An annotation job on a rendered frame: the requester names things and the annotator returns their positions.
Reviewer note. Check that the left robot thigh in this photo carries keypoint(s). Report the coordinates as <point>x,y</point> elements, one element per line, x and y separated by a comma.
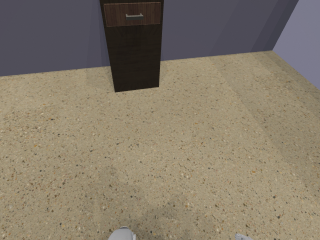
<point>122,234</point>

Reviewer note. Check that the handle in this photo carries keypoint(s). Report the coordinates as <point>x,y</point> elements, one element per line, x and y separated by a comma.
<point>134,17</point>

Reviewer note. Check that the drawer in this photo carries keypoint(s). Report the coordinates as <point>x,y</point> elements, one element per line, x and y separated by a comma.
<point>116,13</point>

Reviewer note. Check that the cabinet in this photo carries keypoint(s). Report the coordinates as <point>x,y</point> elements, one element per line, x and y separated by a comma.
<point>134,50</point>

